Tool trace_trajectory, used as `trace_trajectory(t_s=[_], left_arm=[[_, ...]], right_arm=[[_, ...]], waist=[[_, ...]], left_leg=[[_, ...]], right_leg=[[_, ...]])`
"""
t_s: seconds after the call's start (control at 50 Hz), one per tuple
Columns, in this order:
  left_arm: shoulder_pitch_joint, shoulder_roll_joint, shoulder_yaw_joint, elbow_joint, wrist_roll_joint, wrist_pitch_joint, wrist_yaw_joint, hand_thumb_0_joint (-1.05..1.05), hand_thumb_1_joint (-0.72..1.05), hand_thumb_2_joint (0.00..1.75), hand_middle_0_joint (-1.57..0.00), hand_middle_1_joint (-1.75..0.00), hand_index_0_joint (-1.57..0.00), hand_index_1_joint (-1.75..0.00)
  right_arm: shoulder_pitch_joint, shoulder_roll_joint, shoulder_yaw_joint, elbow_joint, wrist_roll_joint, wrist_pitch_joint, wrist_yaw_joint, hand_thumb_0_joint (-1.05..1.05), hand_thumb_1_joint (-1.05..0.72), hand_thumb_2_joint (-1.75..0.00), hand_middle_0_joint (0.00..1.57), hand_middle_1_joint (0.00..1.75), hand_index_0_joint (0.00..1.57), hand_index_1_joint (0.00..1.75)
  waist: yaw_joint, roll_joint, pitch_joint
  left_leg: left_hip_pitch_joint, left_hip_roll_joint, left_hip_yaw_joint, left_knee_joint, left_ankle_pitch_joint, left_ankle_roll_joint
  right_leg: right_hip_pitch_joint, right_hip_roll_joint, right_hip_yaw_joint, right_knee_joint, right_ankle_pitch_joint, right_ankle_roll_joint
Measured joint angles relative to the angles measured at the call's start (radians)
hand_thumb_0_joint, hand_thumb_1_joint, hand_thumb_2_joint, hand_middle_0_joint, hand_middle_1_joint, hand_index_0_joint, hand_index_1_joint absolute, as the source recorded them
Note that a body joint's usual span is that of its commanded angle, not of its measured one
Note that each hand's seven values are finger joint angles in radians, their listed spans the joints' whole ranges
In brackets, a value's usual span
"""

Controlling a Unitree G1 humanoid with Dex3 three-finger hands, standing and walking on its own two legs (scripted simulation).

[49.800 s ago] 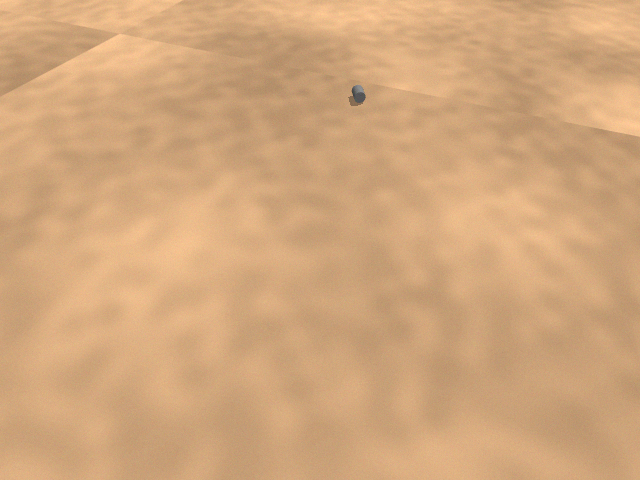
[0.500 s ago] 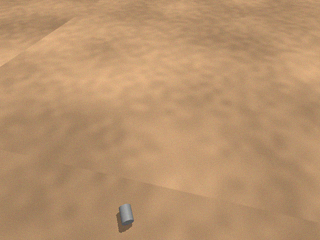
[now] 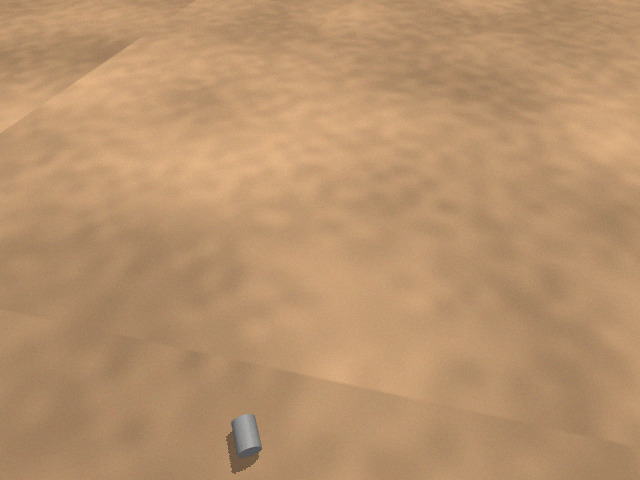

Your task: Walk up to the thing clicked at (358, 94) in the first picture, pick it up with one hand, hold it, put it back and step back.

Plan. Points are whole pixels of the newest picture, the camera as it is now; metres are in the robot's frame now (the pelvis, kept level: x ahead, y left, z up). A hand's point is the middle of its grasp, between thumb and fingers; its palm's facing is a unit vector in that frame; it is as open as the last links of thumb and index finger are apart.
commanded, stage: stand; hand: left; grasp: from above
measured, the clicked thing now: (246, 435) +0.42 +0.24 -0.75
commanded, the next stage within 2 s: step back in 0.78 s
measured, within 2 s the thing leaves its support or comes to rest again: neither
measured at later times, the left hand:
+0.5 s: hand out of the picture +0.08 +0.24 -0.16, palm faces +0.01 -0.94 -0.34, open 7.3 cm
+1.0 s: hand out of the picture +0.09 +0.28 -0.17, palm faces -0.02 -0.93 -0.38, open 7.3 cm
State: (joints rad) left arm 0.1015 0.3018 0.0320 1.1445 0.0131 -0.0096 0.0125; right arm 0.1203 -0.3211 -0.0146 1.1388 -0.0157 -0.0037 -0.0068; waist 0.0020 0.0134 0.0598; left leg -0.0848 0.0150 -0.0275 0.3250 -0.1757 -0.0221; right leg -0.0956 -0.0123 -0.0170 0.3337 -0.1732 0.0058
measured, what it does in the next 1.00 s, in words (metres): stands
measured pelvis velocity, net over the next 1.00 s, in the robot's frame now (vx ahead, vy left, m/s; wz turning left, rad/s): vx -0.03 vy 0.02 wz -0.02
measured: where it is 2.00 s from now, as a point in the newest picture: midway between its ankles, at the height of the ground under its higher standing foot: outside the picture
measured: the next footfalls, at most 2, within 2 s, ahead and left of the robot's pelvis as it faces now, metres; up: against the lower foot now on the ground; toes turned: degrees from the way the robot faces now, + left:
right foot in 1.54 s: -0.12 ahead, -0.08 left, +0.00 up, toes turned -4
left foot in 1.88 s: -0.21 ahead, +0.16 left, +0.00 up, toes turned -4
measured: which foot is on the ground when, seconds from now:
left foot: down 0.00-1.00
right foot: down 0.00-1.00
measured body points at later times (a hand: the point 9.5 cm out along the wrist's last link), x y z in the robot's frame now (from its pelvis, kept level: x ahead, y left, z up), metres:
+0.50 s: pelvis +0.01 +0.00 +0.00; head +0.01 -0.01 +0.45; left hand +0.08 +0.29 -0.13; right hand +0.07 -0.30 -0.14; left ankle +0.01 +0.13 -0.75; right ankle +0.01 -0.12 -0.75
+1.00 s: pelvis -0.03 +0.02 -0.01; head +0.03 +0.02 +0.43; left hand +0.09 +0.33 -0.14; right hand +0.05 -0.31 -0.13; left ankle -0.04 +0.13 -0.72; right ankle +0.01 -0.12 -0.75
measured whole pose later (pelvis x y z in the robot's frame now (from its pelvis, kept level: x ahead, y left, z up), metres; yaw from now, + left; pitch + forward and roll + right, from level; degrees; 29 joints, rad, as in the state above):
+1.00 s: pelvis -0.03 +0.02 -0.01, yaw -1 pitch -1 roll +0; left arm 0.06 0.37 0.07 1.00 0.02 0.03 0.02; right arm 0.09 -0.39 -0.05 1.02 0.00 0.04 0.01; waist -0.01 -0.02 0.15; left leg -0.31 -0.04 -0.03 0.77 -0.44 0.04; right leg -0.27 -0.03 0.01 0.51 -0.21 0.01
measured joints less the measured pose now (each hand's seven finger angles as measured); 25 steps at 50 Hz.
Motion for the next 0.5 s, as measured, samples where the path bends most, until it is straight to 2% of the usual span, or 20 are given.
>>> trace_trajectory(t_s=[0.5], left_arm=[[0.008,0.023,-0.005,0.005,-0.003,0.002,-0.008,0.0,0.91,0.9,-0.21,-0.3,-0.21,-0.3]], right_arm=[[0.002,-0.011,0.004,0.006,0.002,-0.001,0.006,0.0,-0.91,-0.9,0.2,0.3,0.2,0.3]], waist=[[0.001,-0.005,0.004]], left_leg=[[0.003,0.007,0.007,-0.014,0.0,-0.006]], right_leg=[[-0.008,0.006,0.007,0.001,-0.005,-0.007]])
